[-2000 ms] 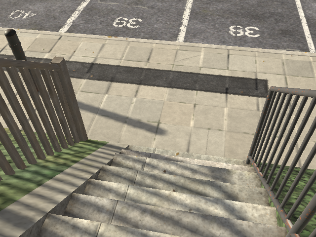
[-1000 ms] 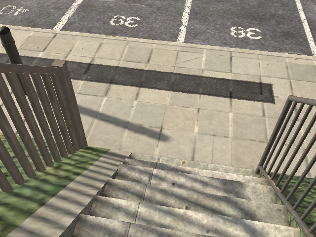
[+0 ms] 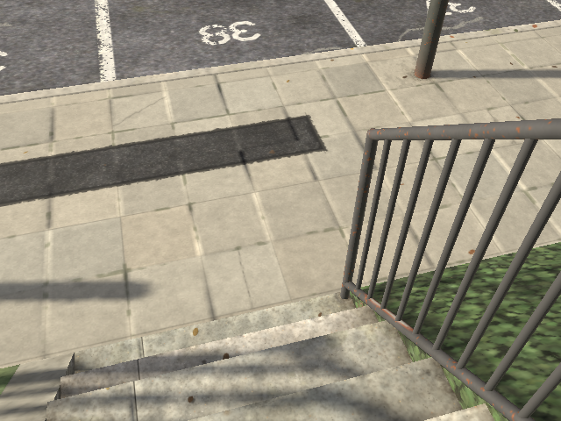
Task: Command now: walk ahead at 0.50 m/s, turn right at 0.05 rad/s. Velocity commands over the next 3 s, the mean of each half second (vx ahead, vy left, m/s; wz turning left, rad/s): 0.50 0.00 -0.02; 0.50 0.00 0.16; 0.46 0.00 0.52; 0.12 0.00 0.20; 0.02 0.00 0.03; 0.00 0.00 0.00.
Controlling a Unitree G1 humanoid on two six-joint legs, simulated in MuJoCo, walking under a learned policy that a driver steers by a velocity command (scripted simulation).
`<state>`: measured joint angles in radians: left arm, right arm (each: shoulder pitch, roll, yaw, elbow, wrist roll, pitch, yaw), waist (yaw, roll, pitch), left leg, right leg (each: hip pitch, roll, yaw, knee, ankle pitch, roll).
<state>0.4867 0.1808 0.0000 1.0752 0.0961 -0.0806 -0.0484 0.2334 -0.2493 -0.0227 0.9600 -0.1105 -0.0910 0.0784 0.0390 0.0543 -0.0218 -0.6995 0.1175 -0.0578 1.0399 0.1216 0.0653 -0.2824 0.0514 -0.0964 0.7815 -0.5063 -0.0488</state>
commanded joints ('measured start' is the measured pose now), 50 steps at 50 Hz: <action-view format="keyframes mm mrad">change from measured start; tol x64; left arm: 1 -186 37 -25 -144 21 -61 24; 50 109 21 -39 87 31 -74 24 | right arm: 1 262 72 31 58 6 4 -14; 50 126 24 -2 75 32 -14 6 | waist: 1 -111 -87 69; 50 -63 -111 75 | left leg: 1 601 -33 37 -279 513 -34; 9 1069 164 -74 -303 1038 26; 14 574 253 -358 -502 -196 150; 29 301 8 -165 -315 -483 143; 34 447 1 -112 212 82 155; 38 -401 -233 -130 1131 -800 52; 50 39 -22 -85 -183 336 -30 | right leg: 1 -664 -106 36 -31 53 -108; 7 -272 -150 96 712 419 -112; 10 -927 23 129 1517 -420 -121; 25 -512 -102 127 15 1048 22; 32 -263 -133 88 -462 766 1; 37 1056 -322 222 -35 1159 -289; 44 -314 -271 55 -452 426 -146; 50 -137 -284 55 -212 559 -131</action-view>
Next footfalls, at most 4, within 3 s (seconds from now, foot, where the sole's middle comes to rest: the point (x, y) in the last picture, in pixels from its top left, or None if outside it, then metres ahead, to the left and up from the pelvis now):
0.16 left None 0.17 0.11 -0.94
0.70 right None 0.48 -0.08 -1.13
1.26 left None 0.68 0.16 -1.29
1.64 right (291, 380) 0.99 0.02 -1.52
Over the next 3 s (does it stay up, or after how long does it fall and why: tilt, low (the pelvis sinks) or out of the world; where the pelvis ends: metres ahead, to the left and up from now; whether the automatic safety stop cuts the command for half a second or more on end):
stays up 0.94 0.08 -0.75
